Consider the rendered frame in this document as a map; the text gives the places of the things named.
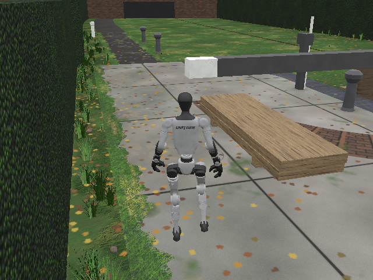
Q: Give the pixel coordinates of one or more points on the robot right forearm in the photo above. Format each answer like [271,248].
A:
[215,156]

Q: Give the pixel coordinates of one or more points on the humanoid robot head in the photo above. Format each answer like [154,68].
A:
[185,102]

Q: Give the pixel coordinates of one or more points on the right robot upper arm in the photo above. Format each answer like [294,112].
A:
[203,122]

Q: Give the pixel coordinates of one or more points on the left robot upper arm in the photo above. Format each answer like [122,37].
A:
[167,123]

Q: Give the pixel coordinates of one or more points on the left robot hand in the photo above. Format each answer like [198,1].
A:
[160,163]

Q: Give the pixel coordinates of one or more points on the left robot thigh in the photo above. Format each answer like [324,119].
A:
[172,175]

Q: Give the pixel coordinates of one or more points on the robot left forearm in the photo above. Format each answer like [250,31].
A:
[157,154]

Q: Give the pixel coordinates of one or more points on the right robot hand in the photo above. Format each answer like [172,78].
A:
[217,168]

